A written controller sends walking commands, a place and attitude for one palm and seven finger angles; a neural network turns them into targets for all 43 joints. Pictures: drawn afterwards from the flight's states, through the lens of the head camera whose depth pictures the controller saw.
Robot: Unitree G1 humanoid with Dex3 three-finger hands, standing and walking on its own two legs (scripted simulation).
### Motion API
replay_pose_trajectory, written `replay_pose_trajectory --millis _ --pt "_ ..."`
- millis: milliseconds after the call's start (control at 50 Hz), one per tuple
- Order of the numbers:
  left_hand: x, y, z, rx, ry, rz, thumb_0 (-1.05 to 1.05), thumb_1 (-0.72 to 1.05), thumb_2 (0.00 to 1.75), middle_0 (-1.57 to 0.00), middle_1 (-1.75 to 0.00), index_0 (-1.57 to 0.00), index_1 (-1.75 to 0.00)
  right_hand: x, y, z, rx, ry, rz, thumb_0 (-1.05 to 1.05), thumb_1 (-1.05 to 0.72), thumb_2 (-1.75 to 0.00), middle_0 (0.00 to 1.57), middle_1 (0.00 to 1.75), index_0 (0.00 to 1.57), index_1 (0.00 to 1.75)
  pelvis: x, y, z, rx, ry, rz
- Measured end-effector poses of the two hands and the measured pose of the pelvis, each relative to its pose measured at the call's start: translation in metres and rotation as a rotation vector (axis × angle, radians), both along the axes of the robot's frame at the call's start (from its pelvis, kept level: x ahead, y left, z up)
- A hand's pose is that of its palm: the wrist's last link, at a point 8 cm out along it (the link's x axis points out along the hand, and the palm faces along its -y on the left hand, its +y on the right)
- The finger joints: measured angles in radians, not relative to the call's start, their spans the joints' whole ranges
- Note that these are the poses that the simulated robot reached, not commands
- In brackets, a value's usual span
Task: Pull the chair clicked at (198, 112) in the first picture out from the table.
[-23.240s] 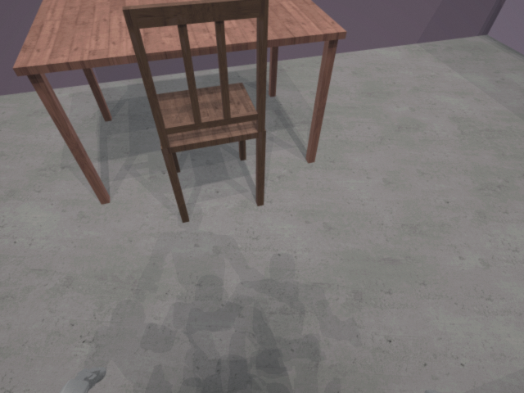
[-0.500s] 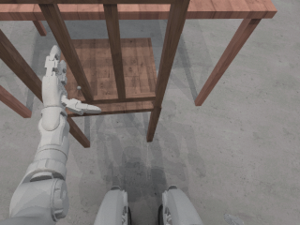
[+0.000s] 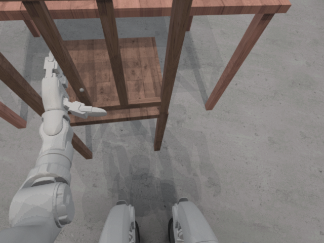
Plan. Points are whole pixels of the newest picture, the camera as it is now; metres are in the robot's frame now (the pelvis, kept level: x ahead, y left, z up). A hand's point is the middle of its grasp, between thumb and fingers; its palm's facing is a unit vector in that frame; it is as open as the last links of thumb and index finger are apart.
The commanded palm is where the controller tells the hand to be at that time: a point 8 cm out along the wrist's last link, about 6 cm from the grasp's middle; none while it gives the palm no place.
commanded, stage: push the fingers through the gap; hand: left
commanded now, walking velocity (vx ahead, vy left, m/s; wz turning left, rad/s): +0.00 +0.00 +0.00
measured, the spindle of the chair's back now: (69, 69) +0.51 +0.19 +0.07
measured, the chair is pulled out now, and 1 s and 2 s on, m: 0.00 0.00 0.05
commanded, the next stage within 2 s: hook a spindle and tug to test in 0.04 s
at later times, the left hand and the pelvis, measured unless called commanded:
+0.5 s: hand (81, 87) +0.48 +0.17 +0.03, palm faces +0.10 -0.99 -0.03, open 15.4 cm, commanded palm +0.45 +0.21 +0.03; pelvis +0.01 +0.00 +0.00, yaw +0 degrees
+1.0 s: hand (82, 87) +0.48 +0.17 +0.03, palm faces +0.12 -0.99 -0.02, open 5.8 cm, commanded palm +0.44 +0.21 +0.03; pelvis +0.01 +0.00 +0.00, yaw +0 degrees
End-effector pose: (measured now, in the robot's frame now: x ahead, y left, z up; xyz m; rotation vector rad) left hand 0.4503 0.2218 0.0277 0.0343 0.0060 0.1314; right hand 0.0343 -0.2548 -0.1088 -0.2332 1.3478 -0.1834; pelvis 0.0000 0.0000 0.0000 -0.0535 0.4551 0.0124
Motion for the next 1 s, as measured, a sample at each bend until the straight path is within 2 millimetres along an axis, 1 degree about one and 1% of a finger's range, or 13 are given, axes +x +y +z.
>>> replay_pose_trajectory --millis 60,140,220,280,400,500,560,660,720,780,880,1000 --pt "0.0 0.004 0.003 0.003 -0.028 0.011 -0.02 -0.5 0.3 -0.06 -0.08 -0.06 -0.08 0.003 -0.002 0.0 -0.005 -0.007 0.004 0.01 -0.9 -0.9 0.21 0.3 0.2 0.3 0.0 -0.002 0.0 0.0 0.001 0.001" --pt "0.002 0.004 0.009 0.019 -0.048 -0.013 -0.02 -0.5 0.3 -0.06 -0.08 -0.06 -0.08 0.009 -0.005 0.0 -0.007 -0.01 0.013 0.01 -0.9 -0.9 0.2 0.3 0.2 0.3 0.001 -0.003 0.0 -0.002 0.002 0.005" --pt "0.003 0.003 0.005 0.007 -0.008 -0.025 -0.01 -0.5 0.3 -0.06 -0.1 -0.06 -0.1 0.014 -0.007 0.0 -0.011 -0.018 0.016 0.01 -0.9 -0.9 0.2 0.3 0.2 0.3 0.003 -0.004 0.0 -0.001 0.002 0.007" --pt "0.003 0.005 0.0 -0.01 0.012 -0.016 -0.01 -0.5 0.3 -0.08 -0.16 -0.08 -0.15 0.018 -0.009 0.002 -0.016 -0.028 0.017 0.01 -0.9 -0.9 0.2 0.3 0.2 0.3 0.003 -0.004 0.0 -0.001 0.004 0.006" --pt "0.003 0.002 0.001 -0.007 -0.022 -0.017 -0.02 -0.5 0.3 -0.15 -0.38 -0.15 -0.37 0.022 -0.009 0.002 -0.022 -0.033 0.026 0.01 -0.9 -0.9 0.2 0.3 0.2 0.3 0.005 -0.004 0.0 -0.003 0.007 0.008" --pt "0.006 0.0 0.003 0.001 -0.029 -0.032 -0.02 -0.49 0.3 -0.23 -0.62 -0.23 -0.61 0.023 -0.006 0.0 -0.016 -0.028 0.021 0.01 -0.9 -0.9 0.2 0.3 0.2 0.3 0.006 -0.003 -0.001 -0.004 0.01 0.007" --pt "0.007 -0.002 0.001 -0.001 -0.006 -0.036 -0.02 -0.45 0.32 -0.28 -0.78 -0.28 -0.77 0.022 -0.004 0.0 -0.009 -0.024 0.017 0.01 -0.9 -0.9 0.2 0.3 0.2 0.3 0.006 -0.002 0.0 -0.004 0.01 0.008" --pt "0.009 -0.003 -0.003 -0.01 0.008 -0.023 -0.01 -0.29 0.39 -0.36 -1.04 -0.37 -1.04 0.019 0.0 -0.001 -0.004 -0.018 0.011 0.01 -0.9 -0.9 0.2 0.3 0.2 0.3 0.007 0.0 0.0 -0.003 0.013 0.004" --pt "0.01 -0.005 -0.001 -0.008 -0.012 -0.024 -0.01 -0.15 0.45 -0.41 -1.19 -0.41 -1.19 0.017 0.001 -0.001 -0.001 -0.013 0.01 0.01 -0.9 -0.9 0.2 0.3 0.2 0.3 0.007 0.0 -0.001 -0.003 0.015 0.004" --pt "0.011 -0.005 0.0 -0.006 -0.017 -0.02 -0.01 0.0 0.51 -0.45 -1.3 -0.45 -1.29 0.015 0.002 -0.002 0.001 -0.004 0.007 0.01 -0.9 -0.9 0.21 0.3 0.2 0.3 0.007 0.001 -0.001 -0.003 0.016 0.002" --pt "0.01 -0.003 -0.001 0.005 -0.008 -0.024 -0.01 0.26 0.62 -0.48 -1.39 -0.48 -1.39 0.012 0.003 -0.002 0.002 0.003 -0.001 0.01 -0.9 -0.9 0.2 0.3 0.2 0.3 0.007 0.002 -0.001 -0.004 0.014 0.001" --pt "0.005 -0.003 0.003 -0.01 -0.01 -0.015 0.0 0.59 0.76 -0.48 -1.43 -0.48 -1.43 0.012 0.003 0.001 0.004 -0.003 -0.004 0.01 -0.9 -0.9 0.2 0.3 0.2 0.3 0.008 0.002 0.002 -0.003 0.007 -0.001"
